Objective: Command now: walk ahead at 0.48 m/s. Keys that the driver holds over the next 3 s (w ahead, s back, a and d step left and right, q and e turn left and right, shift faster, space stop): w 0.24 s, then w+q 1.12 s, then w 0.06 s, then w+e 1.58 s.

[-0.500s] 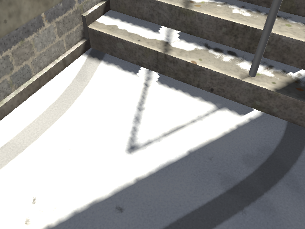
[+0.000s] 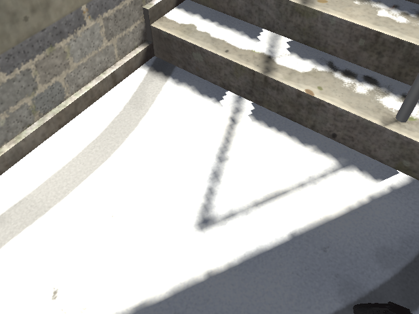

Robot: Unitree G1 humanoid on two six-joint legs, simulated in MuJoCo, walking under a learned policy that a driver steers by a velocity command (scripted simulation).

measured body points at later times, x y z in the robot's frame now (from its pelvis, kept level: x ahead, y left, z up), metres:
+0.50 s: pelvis +0.28 +0.01 +0.01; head +0.31 +0.01 +0.46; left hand +0.48 +0.24 -0.10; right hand +0.21 -0.23 -0.13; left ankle +0.14 +0.09 -0.73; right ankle +0.44 -0.09 -0.71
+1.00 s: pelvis +0.53 +0.05 +0.01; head +0.56 +0.06 +0.46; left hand +0.41 +0.27 -0.13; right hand +0.80 -0.10 -0.10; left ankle +0.63 +0.20 -0.70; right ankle +0.44 -0.09 -0.73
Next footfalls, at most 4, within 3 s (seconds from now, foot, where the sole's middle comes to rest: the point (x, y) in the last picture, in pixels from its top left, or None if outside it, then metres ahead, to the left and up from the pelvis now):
0.02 left None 0.18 0.10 -0.76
0.54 right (260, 309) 0.48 -0.08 -0.76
1.06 left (175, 245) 0.67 0.20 -0.76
1.58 right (172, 161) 1.03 0.26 -0.76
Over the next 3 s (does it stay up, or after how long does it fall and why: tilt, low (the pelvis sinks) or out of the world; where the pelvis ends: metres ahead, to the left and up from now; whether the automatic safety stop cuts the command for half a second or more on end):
stays up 1.20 0.00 0.00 its command is cut before an obstacle after 1.4 s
